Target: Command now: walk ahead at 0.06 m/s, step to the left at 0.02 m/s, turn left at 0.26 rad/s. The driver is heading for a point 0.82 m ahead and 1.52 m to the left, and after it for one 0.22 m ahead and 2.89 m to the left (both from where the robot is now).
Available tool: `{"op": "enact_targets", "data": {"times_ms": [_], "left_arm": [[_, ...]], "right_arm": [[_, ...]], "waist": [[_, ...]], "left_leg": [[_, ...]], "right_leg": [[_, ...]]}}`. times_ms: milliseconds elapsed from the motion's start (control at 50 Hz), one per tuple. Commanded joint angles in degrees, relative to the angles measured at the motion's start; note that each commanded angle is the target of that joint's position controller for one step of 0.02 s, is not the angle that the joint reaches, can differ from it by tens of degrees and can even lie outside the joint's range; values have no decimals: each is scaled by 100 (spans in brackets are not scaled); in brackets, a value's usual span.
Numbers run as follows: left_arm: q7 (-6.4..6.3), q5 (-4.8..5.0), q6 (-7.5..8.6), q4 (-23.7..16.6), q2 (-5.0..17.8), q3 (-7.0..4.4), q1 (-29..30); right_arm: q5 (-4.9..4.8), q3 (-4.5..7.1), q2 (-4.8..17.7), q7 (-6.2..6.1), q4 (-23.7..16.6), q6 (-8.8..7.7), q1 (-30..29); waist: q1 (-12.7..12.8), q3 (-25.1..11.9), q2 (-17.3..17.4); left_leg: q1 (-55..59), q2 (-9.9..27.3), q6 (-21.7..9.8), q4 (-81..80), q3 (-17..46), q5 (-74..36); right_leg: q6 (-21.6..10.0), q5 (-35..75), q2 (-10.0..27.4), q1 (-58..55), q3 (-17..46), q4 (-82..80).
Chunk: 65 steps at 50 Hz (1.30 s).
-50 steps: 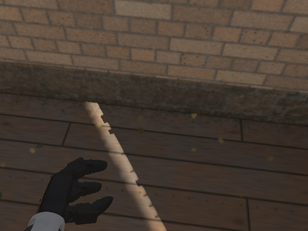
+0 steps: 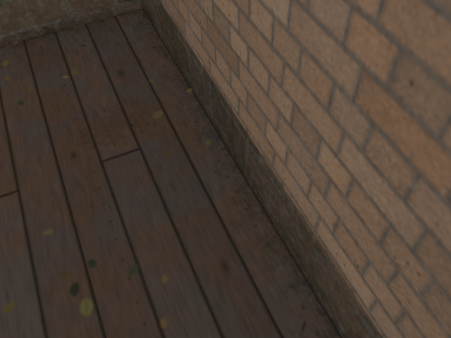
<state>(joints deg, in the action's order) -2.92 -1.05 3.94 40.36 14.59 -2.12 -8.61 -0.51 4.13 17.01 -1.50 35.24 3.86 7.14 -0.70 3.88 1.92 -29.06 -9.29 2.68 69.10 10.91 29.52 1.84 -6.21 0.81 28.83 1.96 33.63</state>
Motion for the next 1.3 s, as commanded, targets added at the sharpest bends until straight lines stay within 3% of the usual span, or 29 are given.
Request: {"op": "enact_targets", "data": {"times_ms": [20,80,140,200,220,240,280,340,420,500,520,540,560,600,660,700,800,860,920,940,960,980,1000,1040,1060,1120,1140,1200,1300], "left_arm": [[-90,144,-60,-420,970,-293,391],[-47,30,-216,-283,1087,-372,254],[2,123,-273,-111,1072,-383,88],[58,135,-287,57,923,-341,-139],[42,35,-260,34,784,-323,-361],[-37,1,-233,-68,775,-329,-13],[-158,5,-271,-185,918,-360,496],[-129,-22,-293,-145,886,-414,261],[17,70,-186,-300,487,-205,597],[179,121,-206,-194,871,-291,-60],[107,106,-213,-63,1296,-443,-428],[77,-92,-285,-107,1902,-571,-232],[31,-221,-320,-222,1640,-553,-161],[-31,-230,-359,-363,1082,-388,418],[-100,-102,-402,-313,872,-333,473],[-176,-55,-435,-194,1007,-392,210],[-44,-21,-387,-27,1423,-546,204],[90,201,-339,-20,1503,-624,499],[192,373,-346,-35,1292,-622,500],[262,317,-327,94,1026,-561,238],[312,-18,-319,-142,653,-451,144],[314,-105,-253,-452,708,-405,247],[300,24,-215,-448,1053,-489,773],[177,33,-167,-386,1016,-494,852],[116,-46,-206,-308,1092,-535,670],[61,-30,-306,-165,976,-524,471],[84,-8,-296,-116,938,-533,308],[173,114,-191,-199,938,-585,602],[268,113,91,-341,796,-583,1016]], "right_arm": [[73,137,434,-2,-480,166,326],[26,-13,-6,50,-452,92,267],[28,38,110,113,-255,52,642],[114,104,215,197,-114,71,958],[162,230,777,194,-198,70,786],[144,309,999,196,-267,59,508],[239,258,896,71,-494,-36,43],[75,236,675,-61,-520,-242,15],[-17,332,778,-157,-408,-132,215],[-217,454,903,-118,-472,-184,5],[-248,425,770,-107,-510,-201,77],[-228,355,412,-63,-593,-246,375],[-94,454,808,-25,-588,-328,434],[-104,594,1154,49,-360,-272,589],[-112,417,717,-13,-358,-167,444],[-245,318,478,-37,-561,-154,111],[-122,265,423,123,-824,-174,-80],[-216,338,520,210,-792,-24,39],[-255,471,653,325,-672,141,379],[-255,623,938,246,-451,136,1007],[-285,819,1765,136,-460,104,1305],[-6,757,1909,200,-685,-126,1089],[7,655,1536,261,-693,-297,986],[-191,516,1199,120,-591,-393,555],[-238,453,1064,37,-662,-363,260],[-76,413,1117,-27,-791,-374,31],[-140,416,1072,-27,-699,-393,242],[-149,381,1078,-45,-561,-472,530],[-200,327,1080,25,-405,-622,751]], "waist": [[-188,-1015,-914],[0,-1054,-1189],[33,-1110,-1480],[-54,-982,-1398],[208,-835,-300],[94,-455,920],[-40,-141,1070],[54,-643,699],[-71,-834,657],[266,-1105,710],[270,-1308,405],[-59,-1274,-1377],[44,-1424,-1471],[-215,-1090,-947],[-49,-639,-978],[178,-493,-1202],[231,-559,-1267],[20,-605,-1283],[-230,-804,-866],[-453,-1028,-282],[-275,-875,1724],[-124,-2042,1839],[-392,-1956,915],[-68,-1143,249],[94,-968,291],[207,-1020,361],[184,-1207,333],[19,-892,781],[-129,-522,623]], "left_leg": [[-266,669,177,88,-93,-439],[667,688,75,-1578,-788,-266],[1330,738,-140,-3079,-918,-916],[1962,699,-491,-4308,-966,-1414],[1702,1405,-865,-4698,154,-1347],[849,1695,-1221,-5346,961,-239],[803,1857,-1504,-5549,1406,-757],[1822,1867,-1628,-4822,1296,-3505],[2170,1584,-1576,-4465,1406,-4309],[2114,1357,-1272,-4216,1773,-4104],[1308,1008,-887,-3762,1546,-2849],[-229,91,-488,-2593,529,-266],[-820,195,-168,-1330,535,611],[-872,522,37,-159,55,47],[-1206,827,289,113,-661,-762],[-1352,1061,388,-589,-890,-1190],[-401,1338,178,-2009,-1289,-1382],[179,1374,-105,-2669,-1450,-1473],[1315,1125,-498,-3794,-1698,-2040],[2454,925,-807,-4218,-1408,-2636],[3703,2086,-1447,-4304,632,-5950],[3900,3034,-2613,-4714,2622,-4532],[3821,2881,-2427,-5005,2192,-3750],[3068,2366,-1791,-5078,1531,-2853],[2618,2231,-1654,-5134,1322,-2751],[2082,1907,-1595,-5082,1103,-3227],[2094,1754,-1561,-5214,1140,-1991],[1980,1705,-1627,-5725,1864,487],[1981,1601,-1629,-5628,2160,224]], "right_leg": [[-1012,-317,1481,-1296,1881,-1521],[-931,264,1145,-1106,987,-1630],[-942,-83,1257,-1250,1037,-1644],[-437,-1106,952,-984,640,-1335],[-24,-1489,471,-741,17,-742],[221,-1524,-44,-687,-436,-184],[246,-1821,-41,-230,124,1221],[424,-2048,-13,488,427,2489],[428,-1887,-285,148,313,1232],[288,-746,-327,-1343,313,-1206],[91,190,328,-2512,565,-1511],[-753,2136,1776,-3288,2119,-1306],[-1468,2865,2611,-3221,2814,-1392],[-1393,2889,2050,-2885,1473,-1287],[-1206,2411,1452,-2717,282,-1378],[-1270,1869,1439,-2863,18,-1608],[-1197,1681,1737,-2519,-570,-1664],[-991,1682,1835,-2516,-820,-1522],[-566,1343,1641,-2437,-1365,-554],[-260,914,1245,-1721,-1562,616],[266,-2854,465,341,-1686,2546],[358,-3577,-70,1217,-281,3888],[212,-3132,95,1415,199,4113],[16,-2172,311,1370,420,3504],[9,-1791,315,1102,446,3198],[106,-1258,-23,583,379,2920],[114,-1008,-52,488,445,2641],[197,-819,-185,667,474,1813],[196,-607,-268,642,533,922]]}}
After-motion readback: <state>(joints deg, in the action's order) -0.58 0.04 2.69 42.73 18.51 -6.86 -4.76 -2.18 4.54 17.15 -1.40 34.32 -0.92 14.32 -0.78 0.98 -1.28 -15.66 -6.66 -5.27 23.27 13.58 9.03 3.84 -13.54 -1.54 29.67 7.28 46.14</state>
